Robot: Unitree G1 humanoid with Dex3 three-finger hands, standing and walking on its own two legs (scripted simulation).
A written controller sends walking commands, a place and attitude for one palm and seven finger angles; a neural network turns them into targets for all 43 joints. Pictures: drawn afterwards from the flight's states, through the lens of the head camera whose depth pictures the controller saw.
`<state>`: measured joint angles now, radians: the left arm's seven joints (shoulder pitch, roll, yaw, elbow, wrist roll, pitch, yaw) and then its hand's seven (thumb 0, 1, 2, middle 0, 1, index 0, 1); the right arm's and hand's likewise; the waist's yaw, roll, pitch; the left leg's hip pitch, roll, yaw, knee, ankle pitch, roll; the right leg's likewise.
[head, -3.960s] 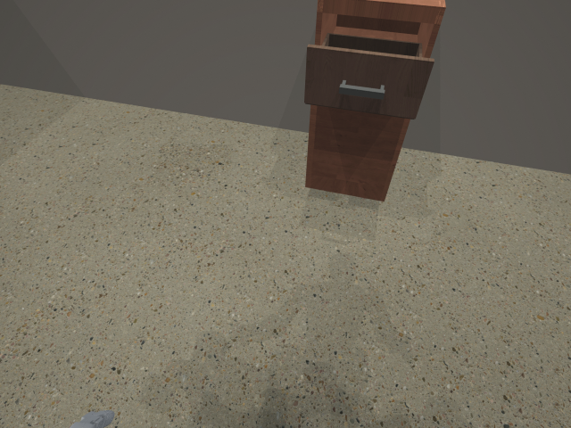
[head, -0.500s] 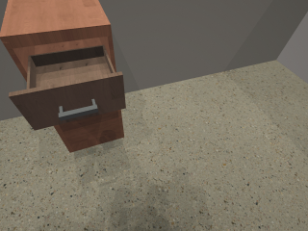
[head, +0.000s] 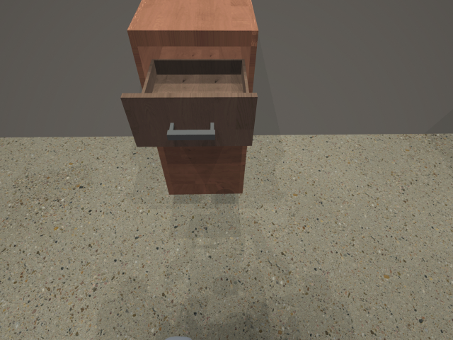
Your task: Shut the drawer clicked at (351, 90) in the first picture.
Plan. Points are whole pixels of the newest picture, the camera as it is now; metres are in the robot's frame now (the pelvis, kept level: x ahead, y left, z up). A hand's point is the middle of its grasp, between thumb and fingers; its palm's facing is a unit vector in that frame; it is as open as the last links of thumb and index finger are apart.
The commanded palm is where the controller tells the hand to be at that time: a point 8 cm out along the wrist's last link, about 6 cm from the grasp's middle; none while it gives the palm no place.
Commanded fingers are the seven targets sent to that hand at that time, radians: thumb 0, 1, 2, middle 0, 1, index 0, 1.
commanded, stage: take the last steps up to it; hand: left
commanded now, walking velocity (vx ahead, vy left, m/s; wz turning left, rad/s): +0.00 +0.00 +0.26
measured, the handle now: (191, 130) +0.63 +0.16 -0.04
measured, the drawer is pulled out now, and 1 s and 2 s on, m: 0.27 0.27 0.27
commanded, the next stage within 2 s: come to a stop and stand still in 1.22 s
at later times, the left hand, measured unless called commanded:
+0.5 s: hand out of the picture +0.04 +0.20 -0.17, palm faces +0.05 -0.98 -0.18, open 7.4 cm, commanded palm none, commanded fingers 0.00 0.90 0.90 -0.20 -0.30 -0.20 -0.30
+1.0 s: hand out of the picture +0.08 +0.10 -0.17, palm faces +0.17 -0.98 -0.12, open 7.3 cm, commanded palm none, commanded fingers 0.00 0.90 0.90 -0.20 -0.30 -0.20 -0.30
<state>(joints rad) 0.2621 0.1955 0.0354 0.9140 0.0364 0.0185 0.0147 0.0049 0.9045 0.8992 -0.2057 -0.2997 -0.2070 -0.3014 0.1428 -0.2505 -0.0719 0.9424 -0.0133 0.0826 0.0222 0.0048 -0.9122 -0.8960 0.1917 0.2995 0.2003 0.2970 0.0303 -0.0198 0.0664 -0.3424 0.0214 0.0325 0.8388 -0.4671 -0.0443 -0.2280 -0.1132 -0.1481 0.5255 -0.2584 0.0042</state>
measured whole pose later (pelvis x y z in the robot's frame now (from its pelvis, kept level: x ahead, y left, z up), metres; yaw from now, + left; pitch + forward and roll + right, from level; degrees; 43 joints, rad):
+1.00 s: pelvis +0.17 -0.03 +0.00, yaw +4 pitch -1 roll -1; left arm 0.44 0.10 0.02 1.15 0.03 -0.06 0.02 0.00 0.91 0.90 -0.20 -0.30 -0.20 -0.30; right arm 0.11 -0.15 -0.05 1.03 -0.02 -0.01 0.02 0.00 -0.91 -0.90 0.19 0.30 0.20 0.30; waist 0.04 0.01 0.06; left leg -0.51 0.09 0.10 0.76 -0.24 0.02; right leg 0.05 0.05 -0.11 0.32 -0.35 -0.05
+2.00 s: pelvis +0.27 +0.01 +0.00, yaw +5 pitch -1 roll +0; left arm 0.21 0.25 0.08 1.02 0.03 0.08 0.03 0.01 0.91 0.90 -0.20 -0.30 -0.20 -0.30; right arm 0.19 -0.16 -0.03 0.99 -0.02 0.04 -0.02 0.00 -0.91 -0.90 0.19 0.30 0.20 0.30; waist 0.03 -0.06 0.05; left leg -0.24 0.00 0.05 0.53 -0.27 0.04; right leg -0.45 -0.03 0.04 0.96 -0.40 0.02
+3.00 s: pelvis +0.25 +0.02 -0.01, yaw +5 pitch -1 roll -1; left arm 0.31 0.14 -0.01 1.04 0.02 -0.01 0.05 0.01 0.91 0.90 -0.20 -0.30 -0.20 -0.30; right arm 0.27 -0.17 -0.02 1.05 -0.02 0.01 -0.02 0.01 -0.93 -0.90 0.19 0.30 0.20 0.30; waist -0.01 0.02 0.03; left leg -0.32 -0.01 0.06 0.58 -0.25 0.05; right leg -0.17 0.01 -0.05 0.55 -0.37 -0.02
